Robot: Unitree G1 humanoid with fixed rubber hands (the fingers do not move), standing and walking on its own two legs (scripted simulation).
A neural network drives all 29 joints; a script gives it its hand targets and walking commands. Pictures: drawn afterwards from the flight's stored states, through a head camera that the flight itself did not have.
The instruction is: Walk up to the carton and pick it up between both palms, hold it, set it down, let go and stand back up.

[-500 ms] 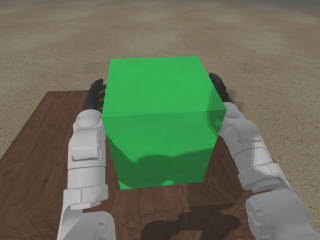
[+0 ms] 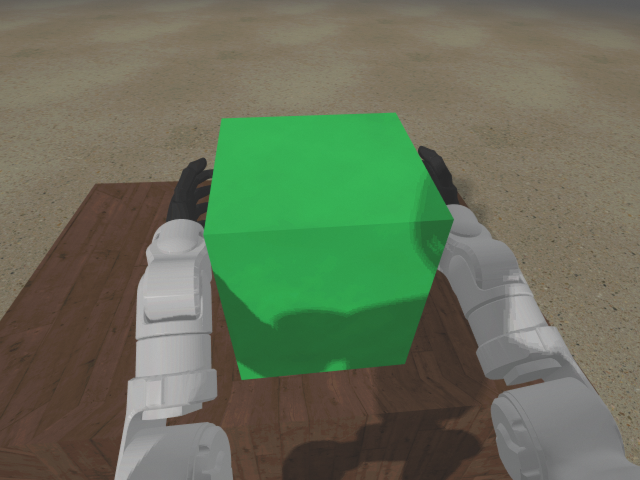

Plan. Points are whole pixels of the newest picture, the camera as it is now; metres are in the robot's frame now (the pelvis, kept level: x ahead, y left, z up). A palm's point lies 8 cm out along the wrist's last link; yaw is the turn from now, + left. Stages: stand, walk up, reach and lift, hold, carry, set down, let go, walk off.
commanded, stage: hold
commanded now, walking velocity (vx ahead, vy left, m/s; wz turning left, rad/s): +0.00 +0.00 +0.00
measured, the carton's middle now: (317, 247) +0.35 +0.00 +0.17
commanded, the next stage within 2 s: set down in 1.36 s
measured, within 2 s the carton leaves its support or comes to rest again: neither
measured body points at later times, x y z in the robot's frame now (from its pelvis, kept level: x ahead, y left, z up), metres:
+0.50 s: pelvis +0.00 +0.00 +0.00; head -0.06 +0.02 +0.45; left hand +0.37 +0.16 +0.21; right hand +0.38 -0.14 +0.22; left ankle +0.05 +0.12 -0.75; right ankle -0.02 -0.12 -0.75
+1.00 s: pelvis +0.00 +0.00 +0.00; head -0.06 +0.02 +0.45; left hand +0.37 +0.16 +0.21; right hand +0.38 -0.15 +0.21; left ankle +0.05 +0.12 -0.75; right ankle -0.02 -0.12 -0.75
